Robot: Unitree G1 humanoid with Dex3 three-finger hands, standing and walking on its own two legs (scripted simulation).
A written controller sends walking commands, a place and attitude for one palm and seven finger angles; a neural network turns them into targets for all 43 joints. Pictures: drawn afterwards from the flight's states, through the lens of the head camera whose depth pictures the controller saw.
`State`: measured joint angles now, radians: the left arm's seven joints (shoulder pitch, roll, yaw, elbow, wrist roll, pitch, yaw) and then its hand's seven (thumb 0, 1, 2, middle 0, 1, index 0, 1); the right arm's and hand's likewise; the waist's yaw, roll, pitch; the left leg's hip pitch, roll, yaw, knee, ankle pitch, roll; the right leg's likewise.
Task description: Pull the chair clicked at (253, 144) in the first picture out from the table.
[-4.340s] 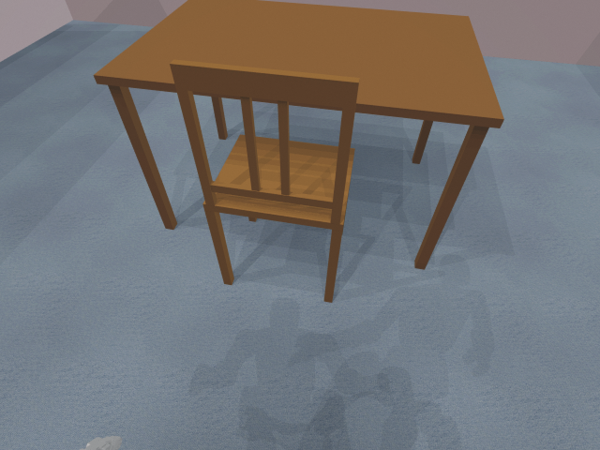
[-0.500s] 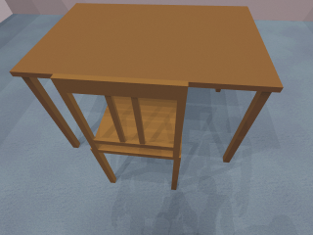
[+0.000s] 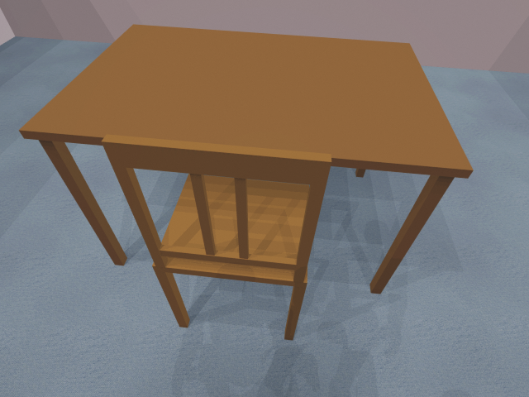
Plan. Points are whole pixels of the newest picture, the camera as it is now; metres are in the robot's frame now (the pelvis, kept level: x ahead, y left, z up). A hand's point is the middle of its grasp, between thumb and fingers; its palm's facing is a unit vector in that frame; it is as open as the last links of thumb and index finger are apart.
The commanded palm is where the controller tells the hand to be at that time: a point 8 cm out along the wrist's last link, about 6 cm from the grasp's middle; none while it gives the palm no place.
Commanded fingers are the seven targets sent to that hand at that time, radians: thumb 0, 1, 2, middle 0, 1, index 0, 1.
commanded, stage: look again from close up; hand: left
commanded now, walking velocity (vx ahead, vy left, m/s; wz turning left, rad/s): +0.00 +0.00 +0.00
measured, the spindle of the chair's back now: (204, 217) +0.50 +0.18 -0.09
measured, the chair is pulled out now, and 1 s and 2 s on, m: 0.00 0.00 0.00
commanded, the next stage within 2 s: shuffle to correct the standing spot in 1.54 s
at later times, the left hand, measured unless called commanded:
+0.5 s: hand out of the picture -0.02 +0.16 -0.17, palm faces +0.00 -0.98 -0.22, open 7.3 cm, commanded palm none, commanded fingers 0.00 0.90 0.90 -0.20 -0.30 -0.20 -0.30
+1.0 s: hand out of the picture -0.03 +0.13 -0.18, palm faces +0.02 -0.98 -0.17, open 7.3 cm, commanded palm none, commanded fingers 0.00 0.90 0.90 -0.20 -0.30 -0.20 -0.30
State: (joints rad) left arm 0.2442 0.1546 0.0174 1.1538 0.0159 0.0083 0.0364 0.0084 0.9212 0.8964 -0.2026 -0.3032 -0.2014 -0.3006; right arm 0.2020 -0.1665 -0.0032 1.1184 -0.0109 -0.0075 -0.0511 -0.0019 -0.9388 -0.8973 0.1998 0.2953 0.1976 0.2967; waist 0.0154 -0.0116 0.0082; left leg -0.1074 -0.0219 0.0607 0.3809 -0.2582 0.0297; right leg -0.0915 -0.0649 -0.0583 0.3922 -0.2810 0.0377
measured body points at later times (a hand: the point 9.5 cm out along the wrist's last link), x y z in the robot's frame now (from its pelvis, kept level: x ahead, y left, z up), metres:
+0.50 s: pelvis -0.03 -0.02 -0.01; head -0.02 -0.03 +0.44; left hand -0.02 +0.21 -0.16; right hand -0.03 -0.23 -0.17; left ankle -0.03 +0.10 -0.74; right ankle -0.05 -0.14 -0.74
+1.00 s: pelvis -0.01 -0.04 +0.00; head +0.01 -0.04 +0.45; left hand -0.03 +0.18 -0.16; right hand -0.01 -0.26 -0.17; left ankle -0.03 +0.10 -0.74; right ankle -0.05 -0.14 -0.74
